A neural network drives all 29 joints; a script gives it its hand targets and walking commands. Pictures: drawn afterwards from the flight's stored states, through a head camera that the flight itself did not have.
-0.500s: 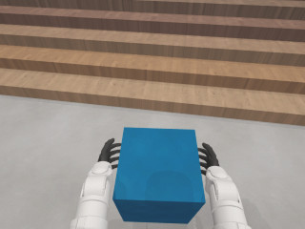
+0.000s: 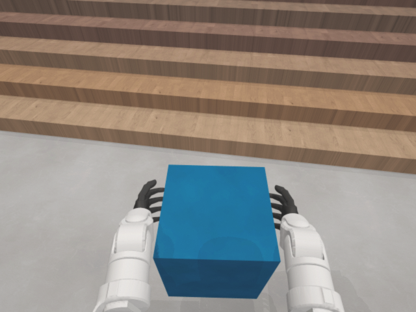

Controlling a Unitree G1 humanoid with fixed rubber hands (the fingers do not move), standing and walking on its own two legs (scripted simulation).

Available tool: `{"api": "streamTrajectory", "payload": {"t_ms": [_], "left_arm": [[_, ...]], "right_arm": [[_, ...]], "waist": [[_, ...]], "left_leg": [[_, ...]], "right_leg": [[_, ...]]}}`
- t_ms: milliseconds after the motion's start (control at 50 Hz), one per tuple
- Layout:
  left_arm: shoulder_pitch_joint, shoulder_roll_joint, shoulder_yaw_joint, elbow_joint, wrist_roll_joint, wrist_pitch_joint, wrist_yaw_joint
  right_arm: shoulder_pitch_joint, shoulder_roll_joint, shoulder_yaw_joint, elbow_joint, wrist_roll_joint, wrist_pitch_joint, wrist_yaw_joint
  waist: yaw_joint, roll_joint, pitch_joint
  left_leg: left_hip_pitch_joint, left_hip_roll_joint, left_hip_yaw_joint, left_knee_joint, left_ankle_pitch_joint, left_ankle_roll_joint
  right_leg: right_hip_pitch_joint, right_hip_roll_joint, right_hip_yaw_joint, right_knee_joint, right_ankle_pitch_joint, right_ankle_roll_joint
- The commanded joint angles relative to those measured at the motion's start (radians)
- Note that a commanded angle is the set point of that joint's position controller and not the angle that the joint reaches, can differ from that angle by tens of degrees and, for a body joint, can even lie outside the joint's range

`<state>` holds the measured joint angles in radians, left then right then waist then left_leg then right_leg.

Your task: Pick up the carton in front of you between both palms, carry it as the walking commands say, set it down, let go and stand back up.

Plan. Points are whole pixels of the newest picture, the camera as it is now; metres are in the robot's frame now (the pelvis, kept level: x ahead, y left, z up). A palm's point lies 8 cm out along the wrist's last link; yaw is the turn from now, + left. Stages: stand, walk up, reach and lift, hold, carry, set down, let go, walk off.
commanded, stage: reach and lift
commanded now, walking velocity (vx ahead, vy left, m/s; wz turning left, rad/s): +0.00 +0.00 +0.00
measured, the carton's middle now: (214, 234) +0.30 +0.00 -0.05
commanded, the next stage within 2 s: hold in 0.54 s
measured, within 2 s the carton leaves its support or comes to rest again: neither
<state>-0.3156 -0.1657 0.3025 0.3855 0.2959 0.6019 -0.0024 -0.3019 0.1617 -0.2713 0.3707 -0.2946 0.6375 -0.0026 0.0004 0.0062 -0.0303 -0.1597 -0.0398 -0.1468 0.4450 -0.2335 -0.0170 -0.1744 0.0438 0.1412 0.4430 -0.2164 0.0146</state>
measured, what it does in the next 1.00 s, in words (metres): stands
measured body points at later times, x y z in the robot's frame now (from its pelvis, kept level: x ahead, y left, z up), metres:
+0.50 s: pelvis +0.02 +0.00 +0.01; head -0.02 +0.00 +0.45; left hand +0.31 +0.15 +0.03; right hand +0.31 -0.15 +0.03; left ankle +0.01 +0.13 -0.74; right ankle +0.02 -0.13 -0.74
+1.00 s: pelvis +0.01 +0.00 +0.00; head -0.04 +0.00 +0.45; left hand +0.31 +0.15 +0.05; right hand +0.30 -0.15 +0.04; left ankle +0.01 +0.13 -0.74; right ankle +0.02 -0.13 -0.74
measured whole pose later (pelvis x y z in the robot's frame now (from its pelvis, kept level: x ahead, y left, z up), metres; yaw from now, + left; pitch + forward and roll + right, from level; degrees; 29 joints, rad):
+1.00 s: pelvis +0.01 +0.00 +0.00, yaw +0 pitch -6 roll +0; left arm -0.28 -0.16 0.24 0.25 0.28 0.75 0.00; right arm -0.27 0.15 -0.21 0.24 -0.28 0.77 0.00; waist 0.00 0.01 0.00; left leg -0.04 -0.03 -0.14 0.37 -0.21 -0.01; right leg -0.06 0.03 0.14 0.36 -0.20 0.01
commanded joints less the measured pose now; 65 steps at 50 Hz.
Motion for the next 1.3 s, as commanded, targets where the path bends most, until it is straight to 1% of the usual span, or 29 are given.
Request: {"api": "streamTrajectory", "payload": {"t_ms": [0,140,180,200,220,260,280,320,500,580,600,620,640,720,760,780,800,820,840,940,960,1040,1140,1160,1180,1200,1220,1240,1280], "left_arm": [[-0.445,-0.953,-0.562,0.017,-0.244,0.006,-0.264],[-0.396,-0.951,-0.603,-0.052,-0.269,0.019,-0.257],[-0.378,-0.947,-0.608,-0.065,-0.273,0.025,-0.255],[-0.362,-0.940,-0.606,-0.071,-0.271,0.027,-0.253],[-0.362,-0.945,-0.613,-0.080,-0.275,0.032,-0.253],[-0.348,-0.941,-0.613,-0.088,-0.275,0.038,-0.250],[-0.354,-0.941,-0.620,-0.103,-0.277,0.039,-0.250],[-0.333,-0.935,-0.619,-0.107,-0.278,0.046,-0.248],[-0.344,-0.938,-0.632,-0.130,-0.286,0.069,-0.244],[-0.403,-0.945,-0.675,-0.187,-0.314,0.083,-0.244],[-0.415,-0.949,-0.689,-0.202,-0.322,0.094,-0.241],[-0.416,-0.941,-0.678,-0.193,-0.319,0.105,-0.239],[-0.409,-0.933,-0.668,-0.185,-0.312,0.114,-0.237],[-0.399,-0.903,-0.611,-0.127,-0.280,0.133,-0.238],[-0.416,-0.903,-0.604,-0.127,-0.276,0.133,-0.242],[-0.418,-0.904,-0.601,-0.122,-0.279,0.133,-0.244],[-0.428,-0.912,-0.604,-0.126,-0.282,0.132,-0.245],[-0.436,-0.910,-0.604,-0.132,-0.283,0.129,-0.246],[-0.426,-0.913,-0.605,-0.126,-0.282,0.133,-0.245],[-0.445,-0.920,-0.615,-0.143,-0.292,0.126,-0.247],[-0.445,-0.915,-0.614,-0.142,-0.292,0.123,-0.247],[-0.447,-0.912,-0.616,-0.137,-0.289,0.121,-0.248],[-0.438,-0.900,-0.608,-0.134,-0.284,0.121,-0.249],[-0.456,-0.909,-0.621,-0.153,-0.295,0.121,-0.249],[-0.468,-0.929,-0.645,-0.162,-0.310,0.126,-0.246],[-0.456,-0.922,-0.648,-0.181,-0.315,0.132,-0.241],[-0.484,-0.937,-0.682,-0.222,-0.327,0.139,-0.235],[-0.506,-0.941,-0.707,-0.260,-0.338,0.149,-0.228],[-0.499,-0.936,-0.761,-0.339,-0.388,0.177,-0.210]], "right_arm": [[-0.499,0.958,0.568,-0.036,0.255,-0.030,0.256],[-0.451,0.951,0.604,-0.110,0.280,-0.018,0.247],[-0.431,0.943,0.605,-0.120,0.280,-0.011,0.246],[-0.426,0.943,0.612,-0.127,0.284,-0.008,0.246],[-0.415,0.938,0.613,-0.137,0.282,-0.006,0.245],[-0.414,0.935,0.612,-0.145,0.285,0.000,0.243],[-0.406,0.931,0.615,-0.151,0.286,0.002,0.244],[-0.404,0.927,0.623,-0.165,0.294,0.006,0.246],[-0.411,0.911,0.618,-0.175,0.297,0.028,0.246],[-0.460,0.928,0.664,-0.226,0.324,0.044,0.246],[-0.465,0.923,0.676,-0.244,0.332,0.051,0.244],[-0.478,0.915,0.670,-0.247,0.331,0.062,0.241],[-0.473,0.900,0.660,-0.235,0.324,0.072,0.239],[-0.463,0.875,0.601,-0.174,0.288,0.092,0.241],[-0.474,0.882,0.594,-0.170,0.286,0.092,0.246],[-0.472,0.890,0.593,-0.160,0.287,0.094,0.247],[-0.479,0.890,0.594,-0.163,0.288,0.093,0.248],[-0.489,0.895,0.596,-0.165,0.289,0.093,0.248],[-0.485,0.898,0.602,-0.171,0.296,0.091,0.249],[-0.512,0.908,0.623,-0.198,0.305,0.086,0.247],[-0.509,0.907,0.616,-0.191,0.301,0.086,0.247],[-0.508,0.909,0.619,-0.190,0.304,0.084,0.244],[-0.490,0.906,0.604,-0.172,0.296,0.088,0.244],[-0.526,0.913,0.619,-0.190,0.301,0.085,0.246],[-0.530,0.927,0.636,-0.200,0.310,0.089,0.242],[-0.521,0.920,0.645,-0.211,0.320,0.095,0.240],[-0.533,0.927,0.665,-0.247,0.334,0.101,0.236],[-0.559,0.927,0.685,-0.294,0.351,0.108,0.229],[-0.580,0.923,0.750,-0.372,0.400,0.140,0.211]], "waist": [[0.000,0.000,-0.232],[-0.003,-0.003,-0.258],[-0.006,-0.012,-0.250],[0.004,-0.012,-0.244],[-0.005,-0.006,-0.242],[-0.001,-0.016,-0.238],[-0.005,-0.004,-0.244],[0.002,-0.006,-0.229],[-0.002,0.003,-0.208],[0.002,-0.007,-0.235],[-0.003,0.003,-0.233],[-0.001,-0.009,-0.232],[-0.002,0.005,-0.208],[-0.003,0.000,-0.141],[-0.002,0.008,-0.136],[-0.003,-0.004,-0.144],[-0.006,0.005,-0.154],[0.000,-0.007,-0.161],[-0.002,0.010,-0.164],[0.002,-0.005,-0.194],[-0.001,-0.022,-0.188],[-0.001,-0.001,-0.198],[-0.001,-0.016,-0.184],[0.004,0.001,-0.195],[0.003,0.000,-0.189],[0.002,0.001,-0.164],[0.000,0.002,-0.146],[-0.001,0.005,-0.134],[0.006,0.010,-0.203]], "left_leg": [[0.038,-0.062,0.089,-0.090,0.141,0.001],[0.083,-0.067,0.084,-0.098,0.243,-0.004],[0.092,-0.066,0.080,-0.102,0.259,-0.005],[0.095,-0.066,0.078,-0.106,0.262,-0.004],[0.098,-0.068,0.079,-0.105,0.267,-0.006],[0.104,-0.066,0.074,-0.109,0.279,-0.005],[0.116,-0.067,0.076,-0.111,0.286,-0.007],[0.115,-0.068,0.076,-0.114,0.290,-0.006],[0.118,-0.063,0.072,-0.123,0.267,-0.007],[0.132,-0.061,0.072,-0.125,0.252,-0.002],[0.135,-0.061,0.072,-0.123,0.251,-0.005],[0.141,-0.059,0.071,-0.127,0.235,-0.002],[0.132,-0.059,0.072,-0.132,0.218,-0.004],[0.104,-0.056,0.078,-0.143,0.144,-0.002],[0.102,-0.057,0.082,-0.143,0.152,-0.002],[0.108,-0.056,0.081,-0.142,0.156,0.000],[0.109,-0.058,0.082,-0.141,0.165,-0.002],[0.112,-0.058,0.082,-0.139,0.176,0.000],[0.119,-0.060,0.084,-0.136,0.184,-0.003],[0.121,-0.061,0.085,-0.133,0.183,0.000],[0.121,-0.060,0.081,-0.134,0.180,0.003],[0.118,-0.062,0.085,-0.132,0.183,0.001],[0.118,-0.060,0.084,-0.138,0.184,0.002],[0.015,0.117,0.050,-0.045,0.050,0.023],[-0.031,0.096,0.021,-0.075,-0.246,0.029],[-0.091,0.097,0.000,-0.101,-0.457,0.035],[-0.137,0.093,0.000,-0.099,-0.543,0.032],[-0.160,0.096,0.007,-0.087,-0.495,0.029],[-0.113,0.105,0.047,-0.023,-0.272,0.033]], "right_leg": [[0.123,0.053,-0.081,-0.078,0.159,0.003],[0.156,0.057,-0.076,-0.087,0.259,0.008],[0.158,0.059,-0.075,-0.091,0.271,0.008],[0.163,0.061,-0.075,-0.091,0.273,0.009],[0.165,0.057,-0.071,-0.096,0.278,0.008],[0.169,0.059,-0.071,-0.097,0.284,0.008],[0.167,0.059,-0.072,-0.098,0.292,0.009],[0.165,0.059,-0.071,-0.102,0.293,0.009],[0.168,0.063,-0.072,-0.109,0.251,0.004],[0.183,0.063,-0.074,-0.108,0.244,0.008],[0.186,0.061,-0.071,-0.111,0.239,0.005],[0.184,0.062,-0.072,-0.113,0.223,0.006],[0.177,0.060,-0.073,-0.117,0.202,0.003],[0.160,0.057,-0.077,-0.128,0.134,0.000],[0.161,0.056,-0.079,-0.128,0.143,0.001],[0.164,0.056,-0.079,-0.127,0.151,0.003],[0.174,0.056,-0.079,-0.126,0.162,0.002],[0.179,0.057,-0.080,-0.125,0.172,0.004],[0.178,0.054,-0.077,-0.125,0.179,0.004],[0.190,0.057,-0.080,-0.121,0.186,0.006],[0.181,0.059,-0.081,-0.120,0.183,0.006],[0.193,0.055,-0.077,-0.119,0.195,0.006],[0.187,0.057,-0.080,-0.124,0.195,0.008],[0.062,-0.118,-0.055,-0.030,0.025,-0.006],[0.015,-0.098,-0.034,-0.064,-0.263,-0.017],[-0.032,-0.096,-0.024,-0.072,-0.462,-0.022],[-0.079,-0.093,-0.016,-0.080,-0.539,-0.022],[-0.089,-0.093,-0.034,-0.061,-0.489,-0.020],[-0.060,-0.115,-0.065,-0.006,-0.283,-0.031]]}}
